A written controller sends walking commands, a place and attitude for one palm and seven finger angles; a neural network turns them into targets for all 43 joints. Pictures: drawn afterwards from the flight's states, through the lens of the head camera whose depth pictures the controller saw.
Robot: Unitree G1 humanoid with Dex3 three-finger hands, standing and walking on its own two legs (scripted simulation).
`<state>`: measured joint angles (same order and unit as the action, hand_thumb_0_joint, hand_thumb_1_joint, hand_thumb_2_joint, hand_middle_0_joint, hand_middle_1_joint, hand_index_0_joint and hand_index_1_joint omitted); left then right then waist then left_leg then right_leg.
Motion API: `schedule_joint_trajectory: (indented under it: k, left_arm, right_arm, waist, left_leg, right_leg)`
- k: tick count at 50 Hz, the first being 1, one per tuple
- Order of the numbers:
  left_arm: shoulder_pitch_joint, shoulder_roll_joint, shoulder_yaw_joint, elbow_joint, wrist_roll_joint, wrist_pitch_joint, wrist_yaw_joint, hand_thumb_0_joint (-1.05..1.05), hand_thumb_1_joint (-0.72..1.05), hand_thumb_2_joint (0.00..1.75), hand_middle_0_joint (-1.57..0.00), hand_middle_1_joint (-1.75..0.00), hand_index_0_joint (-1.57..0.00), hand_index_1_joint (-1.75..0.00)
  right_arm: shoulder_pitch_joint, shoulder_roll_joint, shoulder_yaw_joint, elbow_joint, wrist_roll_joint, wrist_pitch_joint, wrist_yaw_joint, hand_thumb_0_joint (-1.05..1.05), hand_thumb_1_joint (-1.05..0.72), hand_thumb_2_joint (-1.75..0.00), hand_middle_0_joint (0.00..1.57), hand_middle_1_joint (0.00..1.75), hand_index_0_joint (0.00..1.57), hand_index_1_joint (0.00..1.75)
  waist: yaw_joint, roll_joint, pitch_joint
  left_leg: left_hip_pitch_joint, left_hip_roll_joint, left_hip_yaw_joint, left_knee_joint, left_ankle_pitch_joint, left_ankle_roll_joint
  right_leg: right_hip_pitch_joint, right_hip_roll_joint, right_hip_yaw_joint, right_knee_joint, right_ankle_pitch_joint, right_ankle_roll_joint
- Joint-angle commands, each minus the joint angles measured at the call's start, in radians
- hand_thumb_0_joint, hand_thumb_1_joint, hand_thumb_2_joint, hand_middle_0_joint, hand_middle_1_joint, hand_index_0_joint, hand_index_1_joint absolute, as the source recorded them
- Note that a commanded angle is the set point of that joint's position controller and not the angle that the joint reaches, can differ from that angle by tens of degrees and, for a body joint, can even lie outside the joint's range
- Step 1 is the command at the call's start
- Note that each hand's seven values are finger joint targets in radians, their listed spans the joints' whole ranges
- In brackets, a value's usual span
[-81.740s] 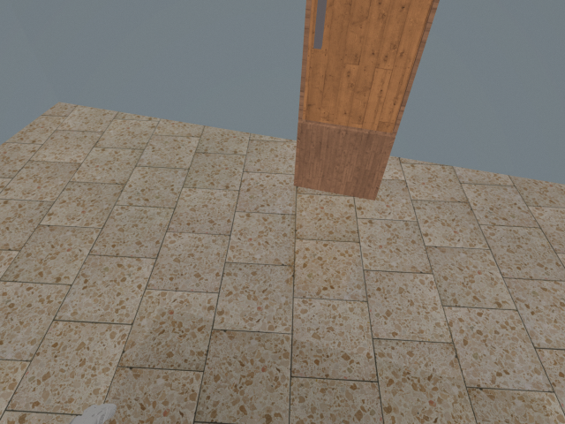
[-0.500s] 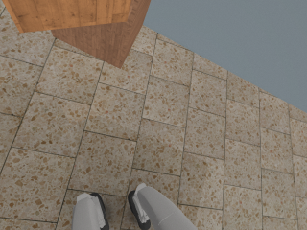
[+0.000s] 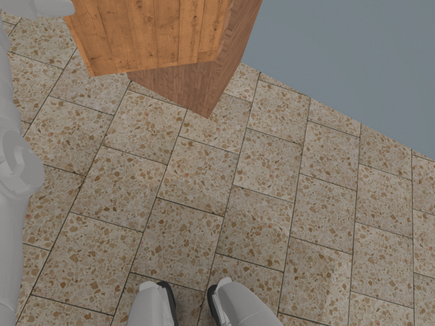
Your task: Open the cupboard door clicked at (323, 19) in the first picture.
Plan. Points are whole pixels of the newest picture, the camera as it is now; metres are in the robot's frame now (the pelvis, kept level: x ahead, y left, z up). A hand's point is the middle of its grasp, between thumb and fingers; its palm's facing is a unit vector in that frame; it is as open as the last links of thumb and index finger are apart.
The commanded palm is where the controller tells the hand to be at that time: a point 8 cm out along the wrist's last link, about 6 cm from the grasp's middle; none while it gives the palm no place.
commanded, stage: draw the hand back to the body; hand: left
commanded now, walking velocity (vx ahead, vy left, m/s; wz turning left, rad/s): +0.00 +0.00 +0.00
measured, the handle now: out of the picture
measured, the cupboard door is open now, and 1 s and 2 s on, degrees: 42 42 42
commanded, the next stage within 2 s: step back with the hand held close in 1.32 s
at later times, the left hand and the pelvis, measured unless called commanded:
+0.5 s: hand out of the picture +0.37 +0.20 +0.15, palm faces +0.23 -0.95 -0.22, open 12.5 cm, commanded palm +0.33 +0.25 +0.19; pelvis -0.01 -0.02 +0.05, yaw +3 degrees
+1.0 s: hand out of the picture +0.17 +0.26 +0.21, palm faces +0.54 -0.75 -0.39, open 8.2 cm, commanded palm +0.14 +0.28 +0.23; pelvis +0.00 -0.03 +0.06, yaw +4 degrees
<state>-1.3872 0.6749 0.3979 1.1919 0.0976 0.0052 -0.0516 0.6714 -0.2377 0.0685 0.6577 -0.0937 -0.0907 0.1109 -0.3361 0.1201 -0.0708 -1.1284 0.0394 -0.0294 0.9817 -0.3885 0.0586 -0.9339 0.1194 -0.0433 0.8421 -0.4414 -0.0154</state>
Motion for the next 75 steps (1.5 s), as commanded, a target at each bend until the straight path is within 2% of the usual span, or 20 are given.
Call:
schedule_joint_trajectory:
  k: [1,6,8,12,13,16,18,22,26,31,34,43,47,49,53,62,71,72,73,75]
  left_arm:
    - [-0.262,0.113,0.038,-0.399,-0.123,-0.071,-0.027,0.0,-0.5,0.3,-0.3,-1.2,-0.3,-1.2]
    - [-0.084,0.015,0.003,-0.416,-0.177,-0.18,-0.028,0.0,-0.5,0.3,-0.3,-1.2,-0.3,-1.2]
    - [-0.021,0.016,-0.001,-0.394,-0.174,-0.201,-0.034,0.0,-0.47,0.32,-0.3,-1.18,-0.3,-1.18]
    - [0.154,-0.087,-0.089,-0.393,-0.208,-0.187,-0.081,0.0,-0.32,0.37,-0.29,-1.09,-0.29,-1.09]
    - [0.241,-0.091,-0.181,-0.479,-0.149,-0.165,-0.032,0.0,-0.29,0.39,-0.29,-1.07,-0.29,-1.07]
    - [0.336,-0.142,-0.219,-0.64,-0.17,-0.147,0.033,0.0,-0.18,0.43,-0.28,-1.0,-0.28,-1.0]
    - [0.352,-0.109,-0.202,-0.741,-0.171,-0.156,0.065,0.0,-0.12,0.47,-0.27,-0.95,-0.27,-0.95]
    - [0.435,-0.055,-0.156,-0.878,-0.162,-0.168,0.117,0.0,0.02,0.52,-0.26,-0.86,-0.26,-0.86]
    - [0.601,-0.066,-0.139,-1.032,-0.158,-0.179,0.149,0.0,0.17,0.58,-0.25,-0.77,-0.25,-0.77]
    - [0.986,-0.136,-0.133,-1.152,-0.182,-0.159,0.151,0.0,0.34,0.66,-0.24,-0.66,-0.24,-0.66]
    - [1.136,-0.14,-0.106,-1.283,-0.189,-0.16,0.154,0.0,0.44,0.7,-0.23,-0.59,-0.23,-0.59]
    - [1.463,-0.052,0.066,-1.622,-0.184,-0.186,0.183,0.0,0.76,0.84,-0.21,-0.39,-0.21,-0.39]
    - [1.682,-0.08,0.099,-1.716,-0.189,-0.191,0.189,0.0,0.9,0.9,-0.2,-0.3,-0.2,-0.3]
    - [1.632,-0.154,0.02,-1.662,-0.189,-0.183,0.183,0.0,0.9,0.9,-0.2,-0.3,-0.2,-0.3]
    - [1.483,-0.152,0.001,-1.553,-0.173,-0.189,0.185,0.0,0.9,0.9,-0.2,-0.3,-0.2,-0.3]
    - [1.614,-0.09,0.072,-1.675,-0.168,-0.185,0.194,0.0,0.9,0.9,-0.2,-0.3,-0.2,-0.3]
    - [1.662,-0.134,0.067,-1.593,-0.181,-0.147,0.172,0.0,0.9,0.9,-0.2,-0.3,-0.2,-0.3]
    - [1.819,-0.115,0.093,-1.895,-0.185,-0.178,0.17,0.0,0.9,0.9,-0.2,-0.3,-0.2,-0.3]
    - [1.709,0.067,0.252,-1.905,-0.162,-0.236,0.189,0.0,0.9,0.9,-0.2,-0.3,-0.2,-0.3]
    - [1.963,-0.125,0.103,-1.782,-0.155,-0.21,0.182,0.0,0.9,0.9,-0.2,-0.3,-0.2,-0.3]
  right_arm:
    - [0.184,-0.247,-0.107,-0.031,0.045,-0.024,-0.041,0.0,-0.9,-0.9,0.2,0.3,0.2,0.3]
    - [0.094,-0.224,-0.118,0.008,0.076,-0.063,-0.055,0.0,-0.9,-0.9,0.2,0.3,0.2,0.3]
    - [0.062,-0.222,-0.118,0.013,0.087,-0.064,-0.059,0.0,-0.9,-0.9,0.2,0.3,0.2,0.3]
    - [-0.033,-0.211,-0.119,-0.027,0.112,-0.057,-0.071,0.0,-0.9,-0.9,0.2,0.3,0.2,0.3]
    - [-0.091,-0.213,-0.132,-0.083,0.125,-0.018,-0.088,0.0,-0.9,-0.9,0.2,0.3,0.2,0.3]
    - [-0.207,-0.198,-0.127,-0.129,0.147,0.012,-0.117,0.0,-0.9,-0.9,0.2,0.3,0.2,0.3]
    - [-0.262,-0.193,-0.122,-0.145,0.158,0.023,-0.14,0.0,-0.9,-0.9,0.2,0.3,0.2,0.3]
    - [-0.368,-0.175,-0.103,-0.167,0.164,0.02,-0.177,0.0,-0.9,-0.9,0.2,0.3,0.2,0.3]
    - [-0.441,-0.15,-0.085,-0.185,0.159,0.001,-0.2,0.0,-0.9,-0.9,0.2,0.3,0.2,0.3]
    - [-0.508,-0.128,-0.072,-0.205,0.159,-0.007,-0.202,0.0,-0.9,-0.9,0.2,0.3,0.2,0.3]
    - [-0.536,-0.121,-0.068,-0.211,0.155,-0.016,-0.2,0.0,-0.9,-0.9,0.2,0.3,0.2,0.3]
    - [-0.605,-0.106,-0.072,-0.199,0.129,-0.055,-0.215,0.0,-0.9,-0.9,0.2,0.3,0.2,0.3]
    - [-0.599,-0.096,-0.076,-0.189,0.124,-0.08,-0.213,0.0,-0.9,-0.9,0.2,0.3,0.2,0.3]
    - [-0.591,-0.1,-0.08,-0.169,0.123,-0.088,-0.217,0.0,-0.9,-0.9,0.2,0.3,0.2,0.3]
    - [-0.578,-0.121,-0.089,-0.137,0.121,-0.098,-0.233,0.0,-0.9,-0.9,0.2,0.3,0.2,0.3]
    - [-0.596,-0.105,-0.082,-0.166,0.11,-0.099,-0.226,0.0,-0.9,-0.9,0.2,0.3,0.2,0.3]
    - [-0.576,-0.102,-0.09,-0.161,0.114,-0.058,-0.216,0.0,-0.9,-0.9,0.2,0.3,0.2,0.3]
    - [-0.599,-0.079,-0.089,-0.223,0.116,-0.08,-0.204,0.0,-0.9,-0.9,0.2,0.3,0.2,0.3]
    - [-0.566,-0.092,-0.067,-0.235,0.137,-0.064,-0.196,0.0,-0.9,-0.9,0.2,0.3,0.2,0.3]
    - [-0.58,-0.108,-0.094,-0.224,0.104,-0.015,-0.22,0.0,-0.9,-0.9,0.2,0.3,0.2,0.3]
  waist:
    - [0.08,0.149,-0.721]
    - [0.109,0.027,-0.509]
    - [0.134,0.034,-0.449]
    - [0.17,0.004,-0.373]
    - [0.206,0.058,-0.415]
    - [0.22,-0.005,-0.325]
    - [0.227,-0.085,-0.307]
    - [0.263,-0.114,-0.227]
    - [0.293,-0.009,-0.186]
    - [0.324,-0.085,-0.108]
    - [0.335,-0.064,-0.094]
    - [0.376,-0.044,-0.07]
    - [0.382,-0.03,-0.044]
    - [0.351,-0.065,0.033]
    - [0.335,-0.099,0.096]
    - [0.397,-0.043,-0.093]
    - [0.378,-0.081,-0.02]
    - [0.418,-0.002,-0.123]
    - [0.368,0.065,-0.028]
    - [0.343,-0.089,-0.037]
  left_leg:
    - [0.861,0.0,-0.05,-0.085,0.748,-0.03]
    - [0.804,-0.012,-0.018,-0.146,0.58,-0.028]
    - [0.794,-0.021,-0.005,-0.165,0.538,-0.029]
    - [0.825,-0.033,0.004,-0.186,0.507,-0.027]
    - [0.917,-0.013,0.027,-0.222,0.509,-0.035]
    - [0.896,-0.011,0.03,-0.284,0.332,-0.037]
    - [0.893,-0.012,0.027,-0.317,0.28,-0.03]
    - [0.907,-0.018,0.028,-0.389,0.206,-0.031]
    - [0.973,-0.021,0.024,-0.444,0.18,-0.044]
    - [0.968,-0.023,0.039,-0.488,0.192,-0.044]
    - [0.998,-0.024,0.044,-0.508,0.217,-0.045]
    - [1.04,-0.037,0.061,-0.536,0.266,-0.042]
    - [1.052,-0.037,0.063,-0.545,0.294,-0.045]
    - [1.035,-0.034,0.06,-0.554,0.247,-0.043]
    - [1.041,-0.039,0.05,-0.567,0.166,-0.035]
    - [1.09,-0.044,0.058,-0.565,0.414,-0.037]
    - [1.072,-0.029,0.075,-0.551,0.485,-0.041]
    - [1.118,-0.026,0.068,-0.542,0.579,-0.035]
    - [1.062,-0.035,0.066,-0.506,0.508,-0.026]
    - [0.998,-0.005,0.027,-0.457,0.55,-0.025]
  right_leg:
    - [0.274,0.027,-0.041,-0.121,0.618,0.01]
    - [0.312,0.014,-0.018,-0.17,0.557,0.016]
    - [0.333,0.005,-0.009,-0.176,0.537,0.01]
    - [0.345,-0.01,-0.004,-0.192,0.515,0.009]
    - [0.376,-0.04,0.031,-0.21,0.455,0.006]
    - [0.422,-0.043,0.031,-0.27,0.356,0.004]
    - [0.475,-0.049,0.04,-0.294,0.34,0.004]
    - [0.527,-0.061,0.05,-0.338,0.275,0.005]
    - [0.558,-0.072,0.051,-0.375,0.231,-0.004]
    - [0.633,-0.079,0.046,-0.422,0.249,0.001]
    - [0.658,-0.087,0.048,-0.444,0.272,0.003]
    - [0.711,-0.101,0.055,-0.501,0.31,0.007]
    - [0.711,-0.102,0.045,-0.505,0.332,0.012]
    - [0.671,-0.103,0.047,-0.519,0.286,0.02]
    - [0.609,-0.102,0.051,-0.553,0.185,0.025]
    - [0.79,-0.11,0.049,-0.482,0.456,0.011]
    - [0.771,-0.111,0.047,-0.485,0.551,0.028]
    - [0.835,-0.118,0.047,-0.478,0.605,0.026]
    - [0.75,-0.151,0.117,-0.508,0.675,0.005]
    - [0.752,-0.158,0.139,-0.462,0.727,-0.003]
